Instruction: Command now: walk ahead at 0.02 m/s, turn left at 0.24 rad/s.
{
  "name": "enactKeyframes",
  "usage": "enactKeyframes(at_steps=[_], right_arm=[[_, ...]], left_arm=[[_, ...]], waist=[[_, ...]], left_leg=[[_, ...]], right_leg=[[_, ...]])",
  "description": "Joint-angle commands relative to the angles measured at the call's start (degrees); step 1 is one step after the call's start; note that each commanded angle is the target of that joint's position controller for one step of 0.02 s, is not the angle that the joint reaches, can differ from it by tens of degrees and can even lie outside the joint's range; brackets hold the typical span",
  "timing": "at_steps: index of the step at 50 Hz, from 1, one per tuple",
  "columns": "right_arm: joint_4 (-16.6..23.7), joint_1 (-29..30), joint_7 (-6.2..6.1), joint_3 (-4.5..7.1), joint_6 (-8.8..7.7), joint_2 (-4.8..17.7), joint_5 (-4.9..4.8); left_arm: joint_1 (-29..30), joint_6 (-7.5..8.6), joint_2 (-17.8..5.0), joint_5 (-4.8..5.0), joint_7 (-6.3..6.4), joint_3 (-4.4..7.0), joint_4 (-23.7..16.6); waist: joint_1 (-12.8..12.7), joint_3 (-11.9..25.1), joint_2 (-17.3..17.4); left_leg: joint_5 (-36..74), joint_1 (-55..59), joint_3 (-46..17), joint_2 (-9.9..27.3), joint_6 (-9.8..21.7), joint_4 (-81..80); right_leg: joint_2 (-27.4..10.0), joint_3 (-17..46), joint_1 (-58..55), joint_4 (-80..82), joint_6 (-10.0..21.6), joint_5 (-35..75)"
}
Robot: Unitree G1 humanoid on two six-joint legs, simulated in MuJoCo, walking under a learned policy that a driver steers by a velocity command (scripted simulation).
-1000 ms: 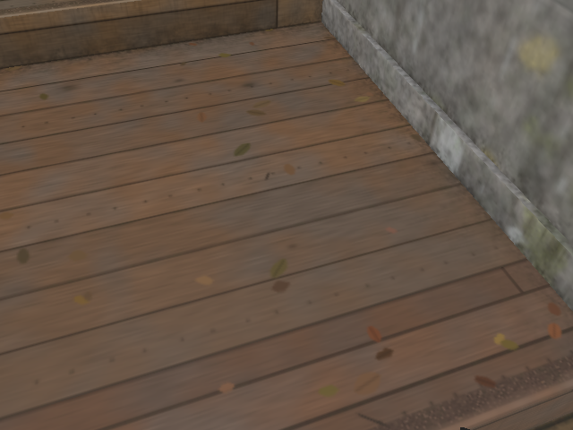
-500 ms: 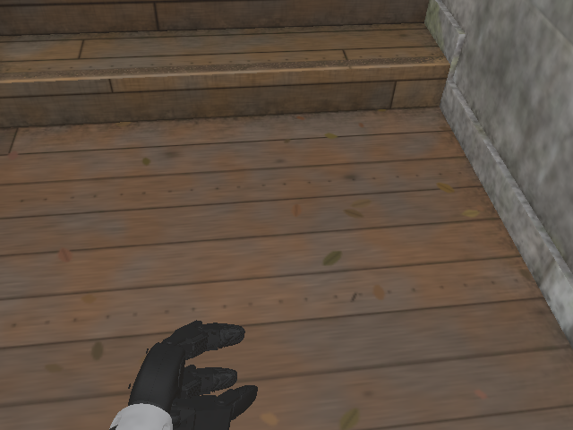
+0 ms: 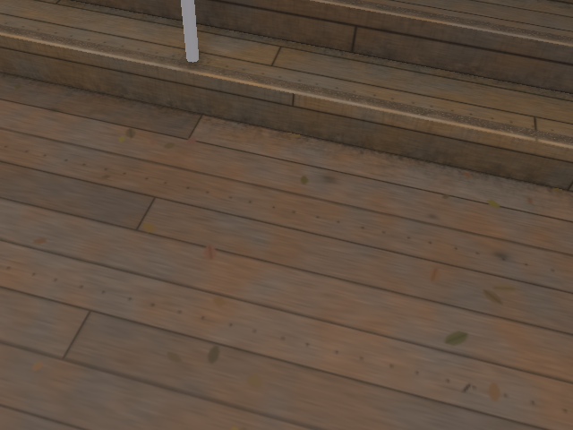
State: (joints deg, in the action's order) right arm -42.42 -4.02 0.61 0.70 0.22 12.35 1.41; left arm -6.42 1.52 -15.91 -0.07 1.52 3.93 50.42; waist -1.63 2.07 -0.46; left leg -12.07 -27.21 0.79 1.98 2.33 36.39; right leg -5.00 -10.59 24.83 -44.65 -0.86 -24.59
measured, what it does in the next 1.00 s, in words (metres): walks ahead: right foot, then right foot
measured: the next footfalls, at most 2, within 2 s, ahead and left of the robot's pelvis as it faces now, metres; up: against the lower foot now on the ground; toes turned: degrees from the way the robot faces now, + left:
right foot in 0.24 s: +0.09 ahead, -0.16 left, +0.00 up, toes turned +0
right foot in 0.86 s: +0.34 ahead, -0.16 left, +0.00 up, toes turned -2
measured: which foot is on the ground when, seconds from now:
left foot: down 0.00-0.88, up 0.90-1.00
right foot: up 0.00-0.22, down 0.24-0.56, up 0.58-0.84, down 0.86-1.00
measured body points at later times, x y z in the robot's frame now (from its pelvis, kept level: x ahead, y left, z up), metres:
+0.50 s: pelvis +0.07 -0.02 +0.01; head +0.08 -0.02 +0.46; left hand +0.19 +0.24 -0.10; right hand +0.21 -0.29 -0.09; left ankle +0.06 +0.10 -0.72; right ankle +0.05 -0.16 -0.72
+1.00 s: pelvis +0.30 -0.07 +0.01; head +0.31 -0.07 +0.46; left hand +0.41 +0.17 -0.12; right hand +0.38 -0.31 -0.13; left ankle +0.17 +0.07 -0.61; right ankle +0.30 -0.16 -0.72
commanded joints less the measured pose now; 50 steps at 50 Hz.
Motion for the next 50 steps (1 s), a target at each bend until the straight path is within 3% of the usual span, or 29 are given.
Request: enactKeyframes(at_steps=[1,3,5,8,11,13,14,15,16,17,19,21,26,28,30,31,33,36,38,40,42,43,44,45,46,47,48,49,50], right_arm=[[5.02,-2.46,-1.53,2.01,-0.81,6.76,0.63],[6.2,0.73,-2.06,1.8,-1.3,5.87,-0.44],[6.59,1.31,-2.31,1.25,-1.61,4.43,-0.03],[5.86,-0.79,-1.85,1.63,-1.58,4.82,-0.12],[3.75,-3.94,-1.13,1.44,-1.05,3.8,-1.51],[1.84,-6.78,-0.86,1.37,-1.6,2.78,-1.32],[1.02,-9.12,-0.75,1.47,-1.51,1.78,-1.15],[3.69,-3.76,2.34,3.67,-4.31,9.01,-0.97],[3.67,-2.76,2.59,4.93,-5.17,10.36,-0.68],[3.48,-3.23,2.05,5.21,-5.71,9.5,-0.49],[3.28,-4.61,0.59,5.22,-6.61,6.76,-0.31],[3.75,-4.89,0.3,4.69,-7.31,3.57,-0.25],[3.05,-10.95,0.21,5.87,-9.01,4.06,1.17],[2.71,-14.27,-0.3,6.08,-9.82,5.71,0.33],[1.53,-23.63,-1.29,6.19,-10.06,8.8,0.27],[0.44,-28.27,-2.12,5.65,-10.1,8.12,1.2],[-0.92,-25.82,-2.35,3.95,-9.02,5.0,3.06],[-0.41,-16.66,-2.35,1.93,-7.32,1.8,2.63],[1.11,-11.3,-1.64,2.38,-7.03,4.08,1.25],[-0.47,-12.43,-0.13,3.56,-6.84,9.35,0.46],[-1.29,-13.04,1.05,3.99,-6.67,11.33,0.85],[-3.29,-16.82,1.39,3.55,-7.06,9.34,1.55],[-3.86,-22.54,1.34,1.38,-7.59,1.31,2.72],[-2.03,-29.96,2.02,-0.58,-8.6,-4.7,3.74],[-0.5,-15.49,3.12,1.13,-8.68,0.01,1.68],[-0.07,-8.49,2.37,2.05,-9.01,2.53,0.76],[-1.08,-8.34,1.48,2.69,-8.91,4.56,1.41],[-1.29,-8.69,1.08,2.34,-8.63,2.95,3.27],[-1.58,-8.56,1.31,1.46,-8.05,0.51,4.03]], left_arm=[[3.11,-0.4,-1.9,0.55,-0.78,-0.3,-5.06],[2.37,-0.62,-2.24,-0.54,-0.04,-0.15,-4.91],[0.96,-0.45,-1.27,-0.41,0.37,-0.56,-4.71],[-0.77,-0.52,0.36,-0.07,0.14,-1.52,-4.34],[-3.42,-0.61,1.06,-0.33,-0.48,-2.0,-3.39],[-3.13,-0.75,-3.67,-1.87,-0.71,-1.43,-4.29],[-2.3,-1.14,-6.23,-0.66,-0.77,-0.27,-3.94],[0.53,3.22,-4.73,0.69,-4.4,-0.02,-6.47],[0.86,4.74,-5.44,0.63,-5.13,0.38,-6.08],[0.29,5.46,-5.44,-0.21,-4.75,0.64,-6.4],[-1.04,6.57,-4.01,-0.03,-3.01,0.45,-6.85],[-0.42,6.09,-3.03,0.55,-1.79,0.11,-8.21],[-0.16,4.54,-3.58,-1.15,-0.76,0.56,-9.82],[2.33,4.32,-0.76,-1.73,-1.0,-0.19,-11.79],[6.83,4.73,0.95,-2.64,-2.09,-0.96,-13.85],[7.87,5.35,0.7,-2.37,-1.99,-1.02,-13.41],[7.72,6.32,0.72,-3.64,-2.36,-0.89,-13.48],[7.09,5.31,4.33,-4.25,-3.66,-1.87,-14.51],[6.37,4.75,5.26,-3.18,-4.4,-2.19,-13.14],[7.77,4.86,4.44,-1.48,-5.32,-2.33,-12.6],[2.3,5.63,-0.32,-0.67,-4.63,-0.93,-9.82],[-1.7,6.55,-4.23,-0.12,-3.72,0.62,-9.3],[-11.18,6.85,-7.39,-1.63,-2.5,1.56,-7.83],[-25.18,5.97,-8.79,-2.69,-2.04,1.26,-5.53],[-31.09,6.03,-8.18,-4.66,-1.67,1.79,-1.36],[-26.34,6.43,-7.36,-3.37,-1.88,1.65,-0.31],[-18.5,6.12,-2.66,-2.46,-2.23,0.05,-1.27],[-14.96,5.76,2.54,-1.8,-2.66,-1.63,-1.58],[-11.43,5.39,5.68,-1.97,-2.71,-2.52,-2.44]], waist=[[2.78,8.46,10.03],[1.02,9.34,6.05],[-0.07,10.07,4.42],[0.53,8.42,6.95],[-0.44,5.3,7.61],[1.72,3.37,2.89],[3.52,2.91,-5.24],[0.82,-6.44,-10.0],[1.72,-5.52,-7.2],[1.89,-3.59,-5.31],[1.9,-1.06,-5.12],[2.18,0.42,-5.92],[3.72,-2.82,-4.62],[4.9,-1.99,1.88],[10.23,-2.1,13.2],[12.21,-2.25,12.03],[9.1,-2.04,7.15],[3.58,-1.95,3.83],[1.63,-2.67,3.07],[1.37,-3.33,5.04],[-0.75,-3.12,4.28],[-1.76,0.61,2.65],[-3.07,12.47,-5.65],[-4.59,26.86,-18.92],[-10.83,9.22,-13.44],[-9.02,-1.52,-8.67],[-4.39,-2.91,-4.21],[-1.09,-0.82,-2.29],[1.75,-0.56,-1.3]], left_leg=[[10.24,20.46,-22.94,15.37,14.4,-16.4],[10.65,17.99,-19.57,13.51,11.42,-15.88],[15.77,14.58,-15.37,11.67,10.89,-15.57],[16.95,12.59,-11.29,9.59,10.93,-14.77],[4.39,11.01,-10.44,7.35,8.2,-13.72],[-5.56,5.33,-7.63,2.76,3.86,-11.88],[-10.02,4.81,-3.19,-1.5,2.19,-12.06],[-19.28,2.22,-1.76,-0.98,2.19,-12.21],[-21.5,5.82,-2.44,-0.59,3.44,-11.58],[-21.63,7.05,-2.42,-0.25,4.67,-11.51],[-14.39,8.48,-1.79,-0.26,5.9,-10.45],[-8.74,11.13,0.9,-1.25,4.85,-8.15],[-8.06,15.93,3.89,-1.19,7.11,-7.95],[-11.57,21.82,-7.69,5.37,12.55,-14.66],[-5.72,38.66,-31.88,18.89,21.56,-24.53],[-2.94,42.38,-33.48,21.53,20.79,-24.22],[3.15,37.92,-25.14,19.55,16.24,-22.45],[1.16,29.91,-13.73,14.44,10.53,-27.99],[1.89,17.09,-2.9,7.86,6.89,-30.43],[3.72,11.94,-2.75,9.48,8.07,-28.56],[14.17,12.8,-4.36,11.78,9.21,-21.8],[21.05,12.65,-1.61,8.66,6.26,-13.1],[12.85,9.54,2.78,3.12,1.82,3.52],[-20.93,-6.13,0.48,-7.72,-2.59,22.47],[-20.33,-24.6,-7.12,-8.49,-0.18,38.83],[-11.74,-30.38,-9.4,-4.98,3.51,45.31],[-5.61,-25.54,-8.05,-1.37,5.67,45.44],[-2.43,-20.75,-7.78,1.08,6.76,43.53],[-0.48,-16.7,-7.6,3.35,6.53,41.45]], right_leg=[[0.09,11.31,16.66,-17.04,-1.91,-4.78],[-1.19,13.9,14.27,-16.21,-2.47,-0.29],[-0.89,13.68,8.02,-12.66,-2.71,3.33],[0.69,11.23,-0.3,-1.28,-2.06,3.88],[1.88,9.72,-9.46,17.69,0.06,15.33],[-2.19,14.61,-15.47,18.47,2.37,25.95],[-1.89,13.82,-13.23,18.14,4.55,11.4],[-0.59,14.14,-1.69,23.82,4.47,-13.06],[-1.46,15.8,1.48,26.33,4.93,-14.87],[-2.44,17.24,0.17,26.86,6.47,-14.26],[-4.46,20.36,-5.21,28.46,8.87,-11.42],[-5.39,21.66,-7.2,30.43,10.53,-9.73],[-5.57,19.76,-7.17,28.12,12.82,-7.84],[-0.72,13.3,-2.66,17.39,9.47,0.76],[6.48,10.47,19.09,-5.58,3.76,-5.94],[5.08,13.5,27.76,-20.83,3.79,-10.83],[3.99,14.3,30.66,-34.7,5.52,-7.27],[0.22,13.68,25.97,-25.81,5.89,1.94],[0.74,9.14,6.6,-4.12,3.44,6.45],[2.62,8.17,-3.53,4.31,1.89,11.33],[5.86,5.04,-10.83,12.74,4.67,23.79],[6.81,5.77,-19.27,11.05,7.53,26.55],[-0.44,13.75,-34.11,8.28,15.49,34.75],[-15.71,44.28,-58.17,18.63,30.71,31.05],[-15.41,55.07,-51.86,29.83,25.48,13.97],[-13.9,46.3,-39.16,29.87,19.02,0.53],[-13.08,39.34,-28.03,29.75,17.19,3.49],[-12.48,33.94,-22.2,30.26,17.29,9.85],[-12.47,31.39,-16.96,32.21,17.33,15.76]])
